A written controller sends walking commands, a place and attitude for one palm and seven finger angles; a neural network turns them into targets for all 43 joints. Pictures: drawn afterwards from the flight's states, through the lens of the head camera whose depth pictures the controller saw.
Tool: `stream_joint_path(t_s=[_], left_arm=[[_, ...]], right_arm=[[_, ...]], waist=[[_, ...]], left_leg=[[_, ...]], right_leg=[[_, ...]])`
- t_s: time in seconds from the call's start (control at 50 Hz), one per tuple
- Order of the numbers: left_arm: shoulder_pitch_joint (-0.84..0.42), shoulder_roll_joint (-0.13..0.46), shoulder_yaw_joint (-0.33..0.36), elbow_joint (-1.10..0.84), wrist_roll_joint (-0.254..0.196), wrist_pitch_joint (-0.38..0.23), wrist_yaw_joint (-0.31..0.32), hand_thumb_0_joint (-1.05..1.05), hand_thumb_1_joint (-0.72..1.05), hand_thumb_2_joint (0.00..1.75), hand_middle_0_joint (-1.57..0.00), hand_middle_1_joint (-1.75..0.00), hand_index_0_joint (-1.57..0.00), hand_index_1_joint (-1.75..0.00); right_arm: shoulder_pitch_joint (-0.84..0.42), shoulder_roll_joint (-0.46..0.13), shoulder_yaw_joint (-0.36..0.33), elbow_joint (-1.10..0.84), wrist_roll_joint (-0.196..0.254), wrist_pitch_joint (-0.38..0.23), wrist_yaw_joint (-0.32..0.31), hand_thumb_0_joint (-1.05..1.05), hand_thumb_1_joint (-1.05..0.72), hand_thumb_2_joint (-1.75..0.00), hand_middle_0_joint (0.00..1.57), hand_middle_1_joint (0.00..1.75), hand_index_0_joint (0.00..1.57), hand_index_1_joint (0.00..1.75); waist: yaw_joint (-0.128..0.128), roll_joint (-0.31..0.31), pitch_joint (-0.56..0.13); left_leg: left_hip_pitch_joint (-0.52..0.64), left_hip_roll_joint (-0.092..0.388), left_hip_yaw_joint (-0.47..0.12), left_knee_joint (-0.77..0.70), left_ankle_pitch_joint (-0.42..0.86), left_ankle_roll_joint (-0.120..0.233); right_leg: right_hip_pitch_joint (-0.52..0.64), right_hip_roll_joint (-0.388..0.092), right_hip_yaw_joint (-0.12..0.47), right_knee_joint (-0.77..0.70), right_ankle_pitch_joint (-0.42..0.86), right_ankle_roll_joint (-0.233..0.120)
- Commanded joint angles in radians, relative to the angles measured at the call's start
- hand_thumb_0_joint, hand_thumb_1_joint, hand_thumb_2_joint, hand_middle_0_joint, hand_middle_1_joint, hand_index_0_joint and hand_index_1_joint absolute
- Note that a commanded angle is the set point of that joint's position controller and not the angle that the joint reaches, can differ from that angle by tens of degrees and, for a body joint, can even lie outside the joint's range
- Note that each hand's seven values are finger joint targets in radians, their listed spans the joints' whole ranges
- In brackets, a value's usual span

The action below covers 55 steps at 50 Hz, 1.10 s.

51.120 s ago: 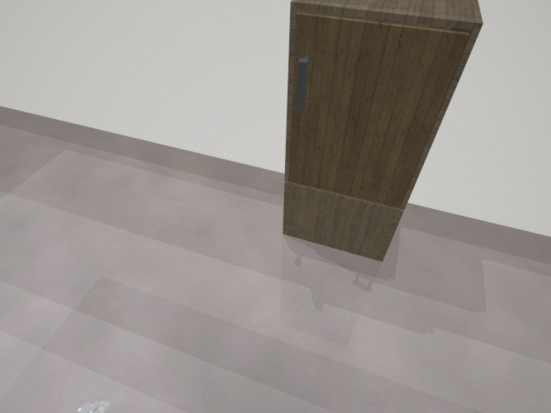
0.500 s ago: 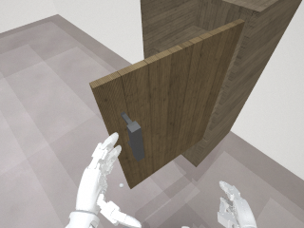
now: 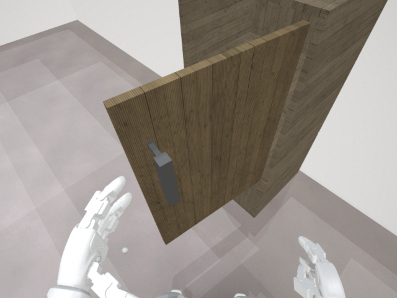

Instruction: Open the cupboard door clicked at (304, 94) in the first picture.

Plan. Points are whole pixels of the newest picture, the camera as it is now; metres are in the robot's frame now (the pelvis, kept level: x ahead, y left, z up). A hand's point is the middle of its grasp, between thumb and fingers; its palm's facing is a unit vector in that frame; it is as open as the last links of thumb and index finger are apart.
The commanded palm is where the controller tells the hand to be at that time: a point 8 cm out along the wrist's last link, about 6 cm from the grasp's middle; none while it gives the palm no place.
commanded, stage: draw the hand back to the body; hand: left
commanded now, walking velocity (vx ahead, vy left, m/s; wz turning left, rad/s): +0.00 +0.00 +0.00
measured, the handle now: (162, 174) +0.33 +0.09 +0.09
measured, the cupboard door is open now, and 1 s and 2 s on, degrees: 82 82 82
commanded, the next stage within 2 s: step back with the hand held close in 1.46 s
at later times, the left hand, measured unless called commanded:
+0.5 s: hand (54, 231) +0.20 +0.22 +0.14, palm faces +0.12 -0.96 -0.24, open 15.6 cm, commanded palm +0.16 +0.27 +0.17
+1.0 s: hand out of the picture +0.23 +0.30 +0.21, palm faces +0.36 -0.84 -0.41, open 10.0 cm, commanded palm +0.17 +0.34 +0.23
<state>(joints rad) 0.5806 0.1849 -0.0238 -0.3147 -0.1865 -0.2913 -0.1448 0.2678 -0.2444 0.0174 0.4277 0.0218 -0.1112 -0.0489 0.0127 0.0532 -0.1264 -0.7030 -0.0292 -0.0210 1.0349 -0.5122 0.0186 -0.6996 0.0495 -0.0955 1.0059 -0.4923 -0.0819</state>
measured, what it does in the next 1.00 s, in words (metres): rises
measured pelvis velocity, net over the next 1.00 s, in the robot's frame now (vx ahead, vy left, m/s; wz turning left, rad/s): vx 0.03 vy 0.06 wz -0.03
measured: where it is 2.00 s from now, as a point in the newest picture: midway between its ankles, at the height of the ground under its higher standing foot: outside the picture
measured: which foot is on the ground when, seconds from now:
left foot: down 0.00-1.00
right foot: down 0.00-1.00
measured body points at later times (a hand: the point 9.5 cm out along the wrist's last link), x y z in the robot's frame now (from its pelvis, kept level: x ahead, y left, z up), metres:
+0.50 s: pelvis +0.01 +0.03 +0.04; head +0.01 +0.02 +0.49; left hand +0.18 +0.27 +0.15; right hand +0.20 -0.19 -0.02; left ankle +0.00 +0.11 -0.67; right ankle +0.01 -0.07 -0.67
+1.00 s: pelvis +0.03 +0.06 +0.07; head +0.02 +0.05 +0.52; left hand +0.20 +0.34 +0.23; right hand +0.21 -0.16 -0.01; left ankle +0.00 +0.11 -0.67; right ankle +0.01 -0.07 -0.67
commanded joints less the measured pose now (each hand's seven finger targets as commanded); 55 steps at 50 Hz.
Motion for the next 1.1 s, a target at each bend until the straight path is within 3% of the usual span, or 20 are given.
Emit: stream_joint_path(t_s=[0.0, 0.08, 0.18, 0.26, 0.34, 0.36, 0.38, 0.4, 0.42, 0.44, 0.54, 0.64, 0.74, 0.82, 0.98, 1.06, 1.08], left_arm=[[-0.006, 0.111, 0.115, -0.252, -0.026, -0.048, 0.011, 0.00, -0.50, 0.30, -0.15, -0.30, -0.15, -0.30], [0.011, 0.109, 0.154, -0.196, -0.066, 0.007, -0.009, 0.00, -0.50, 0.30, -0.15, -0.30, -0.15, -0.30], [-0.046, 0.145, 0.170, -0.260, -0.088, 0.033, -0.045, 0.00, -0.50, 0.30, -0.15, -0.30, -0.15, -0.30], [-0.055, 0.186, 0.227, -0.268, -0.103, 0.042, -0.060, 0.00, -0.50, 0.30, -0.15, -0.30, -0.15, -0.30], [-0.057, 0.178, 0.243, -0.281, -0.119, 0.066, -0.071, 0.00, -0.36, 0.36, -0.16, -0.30, -0.16, -0.30], [-0.057, 0.193, 0.258, -0.280, -0.121, 0.077, -0.072, 0.00, -0.32, 0.37, -0.16, -0.30, -0.16, -0.30], [-0.057, 0.325, 0.280, -0.351, 0.039, 0.101, 0.076, 0.00, -0.29, 0.39, -0.16, -0.30, -0.16, -0.30], [0.003, 0.230, 0.235, -0.325, 0.055, 0.133, 0.138, 0.00, -0.26, 0.40, -0.16, -0.30, -0.16, -0.30], [0.006, 0.199, 0.207, -0.322, 0.068, 0.151, 0.166, 0.00, -0.22, 0.42, -0.16, -0.30, -0.16, -0.30], [0.004, 0.178, 0.185, -0.333, 0.088, 0.162, 0.189, 0.00, -0.18, 0.43, -0.16, -0.30, -0.16, -0.30], [-0.056, 0.239, 0.223, -0.374, 0.137, 0.174, 0.262, 0.00, -0.01, 0.51, -0.17, -0.30, -0.17, -0.30], [-0.081, 0.254, 0.254, -0.381, 0.153, 0.176, 0.287, 0.00, 0.17, 0.58, -0.17, -0.30, -0.17, -0.30], [-0.071, 0.265, 0.303, -0.355, 0.152, 0.179, 0.286, 0.00, 0.34, 0.66, -0.18, -0.30, -0.18, -0.30], [-0.088, 0.277, 0.343, -0.343, 0.148, 0.177, 0.282, 0.00, 0.48, 0.72, -0.19, -0.30, -0.19, -0.30], [-0.166, 0.348, 0.453, -0.361, 0.140, 0.165, 0.285, 0.00, 0.76, 0.84, -0.19, -0.30, -0.19, -0.30], [-0.193, 0.377, 0.507, -0.317, 0.131, 0.164, 0.286, 0.00, 0.90, 0.90, -0.20, -0.30, -0.20, -0.30], [-0.180, 0.341, 0.478, -0.294, 0.129, 0.165, 0.281, 0.00, 0.90, 0.90, -0.20, -0.30, -0.20, -0.30]], right_arm=[[-0.074, -0.080, -0.030, -0.179, 0.012, -0.064, -0.010, 0.00, -0.90, -0.90, 0.20, 0.30, 0.20, 0.30], [-0.099, -0.086, -0.025, -0.168, 0.023, -0.066, -0.020, 0.00, -0.90, -0.90, 0.20, 0.30, 0.20, 0.30], [-0.101, -0.094, -0.014, -0.158, 0.024, -0.095, -0.033, 0.00, -0.90, -0.90, 0.20, 0.30, 0.20, 0.30], [-0.096, -0.098, -0.014, -0.132, 0.025, -0.113, -0.040, 0.00, -0.90, -0.90, 0.20, 0.30, 0.20, 0.30], [-0.107, -0.097, -0.009, -0.121, 0.029, -0.131, -0.040, 0.00, -0.90, -0.90, 0.20, 0.30, 0.20, 0.30], [-0.108, -0.101, -0.010, -0.115, 0.030, -0.134, -0.039, 0.00, -0.90, -0.90, 0.20, 0.30, 0.20, 0.30], [-0.106, -0.087, -0.018, -0.108, 0.011, -0.112, -0.060, 0.00, -0.90, -0.90, 0.20, 0.30, 0.20, 0.30], [-0.103, -0.068, -0.011, -0.102, 0.003, -0.100, -0.065, 0.00, -0.90, -0.90, 0.20, 0.30, 0.20, 0.30], [-0.099, -0.073, -0.010, -0.101, 0.003, -0.093, -0.064, 0.00, -0.90, -0.90, 0.20, 0.30, 0.20, 0.30], [-0.101, -0.073, -0.007, -0.093, 0.003, -0.084, -0.061, 0.00, -0.90, -0.90, 0.20, 0.30, 0.20, 0.30], [-0.128, -0.085, -0.001, -0.071, -0.007, -0.073, -0.060, 0.00, -0.90, -0.90, 0.20, 0.30, 0.20, 0.30], [-0.140, -0.086, 0.003, -0.038, -0.013, -0.081, -0.053, 0.00, -0.90, -0.90, 0.20, 0.30, 0.20, 0.30], [-0.146, -0.093, -0.006, -0.009, -0.018, -0.076, -0.038, 0.00, -0.90, -0.90, 0.20, 0.30, 0.20, 0.30], [-0.155, -0.098, -0.013, 0.003, -0.021, -0.064, -0.025, 0.00, -0.90, -0.90, 0.20, 0.30, 0.20, 0.30], [-0.167, -0.102, -0.021, 0.024, -0.023, -0.049, -0.017, 0.00, -0.90, -0.90, 0.20, 0.30, 0.20, 0.30], [-0.177, -0.104, -0.025, 0.039, -0.020, -0.037, -0.017, 0.00, -0.90, -0.90, 0.20, 0.30, 0.20, 0.30], [-0.179, -0.100, -0.025, 0.040, -0.019, -0.034, -0.015, 0.00, -0.90, -0.90, 0.20, 0.30, 0.20, 0.30]], waist=[[0.001, -0.066, -0.142], [0.003, -0.120, -0.070], [0.003, -0.069, -0.058], [0.012, -0.036, -0.057], [0.026, 0.012, -0.057], [0.027, 0.000, -0.063], [0.059, -0.016, -0.059], [0.038, -0.010, -0.012], [0.028, -0.026, 0.011], [0.026, 0.014, 0.032], [0.028, 0.003, 0.030], [0.036, 0.050, 0.036], [0.044, 0.003, 0.030], [0.049, 0.025, 0.044], [0.056, 0.060, 0.035], [0.059, 0.057, 0.056], [0.054, 0.034, 0.071]], left_leg=[[0.026, -0.002, -0.010, -0.133, 0.192, 0.008], [0.040, 0.003, -0.013, -0.160, 0.170, 0.007], [0.113, 0.009, -0.024, -0.208, 0.197, 0.012], [0.166, 0.015, -0.032, -0.244, 0.240, 0.010], [0.228, 0.017, -0.042, -0.299, 0.278, 0.003], [0.238, 0.018, -0.043, -0.302, 0.294, 0.004], [0.257, 0.034, -0.032, -0.341, 0.290, 0.013], [0.273, 0.030, -0.026, -0.358, 0.276, 0.010], [0.283, 0.034, -0.034, -0.372, 0.267, 0.007], [0.305, 0.039, -0.035, -0.387, 0.280, 0.009], [0.386, 0.056, -0.062, -0.484, 0.322, 0.004], [0.467, 0.075, -0.094, -0.563, 0.444, -0.028], [0.537, 0.093, -0.091, -0.600, 0.625, -0.054], [0.568, 0.099, -0.082, -0.630, 0.686, -0.066], [0.599, 0.098, -0.071, -0.664, 0.719, -0.074], [0.597, 0.092, -0.058, -0.676, 0.675, -0.068], [0.599, 0.090, -0.054, -0.678, 0.669, -0.063]], right_leg=[[0.237, -0.073, 0.199, -0.267, 0.221, 0.081], [0.243, -0.079, 0.205, -0.323, 0.186, 0.093], [0.255, -0.072, 0.178, -0.344, 0.196, 0.085], [0.273, -0.053, 0.138, -0.341, 0.241, 0.071], [0.286, -0.032, 0.079, -0.333, 0.267, 0.056], [0.301, -0.030, 0.075, -0.335, 0.284, 0.055], [0.335, -0.059, 0.142, -0.395, 0.269, 0.043], [0.329, -0.065, 0.136, -0.427, 0.247, 0.046], [0.319, -0.064, 0.123, -0.433, 0.232, 0.047], [0.323, -0.060, 0.110, -0.435, 0.239, 0.046], [0.394, -0.053, 0.085, -0.468, 0.257, 0.047], [0.463, -0.050, 0.074, -0.496, 0.299, 0.046], [0.532, -0.047, 0.070, -0.532, 0.377, 0.051], [0.570, -0.047, 0.072, -0.564, 0.410, 0.050], [0.633, -0.043, 0.081, -0.606, 0.451, 0.046], [0.644, -0.042, 0.085, -0.631, 0.451, 0.042], [0.634, -0.043, 0.084, -0.634, 0.450, 0.046]])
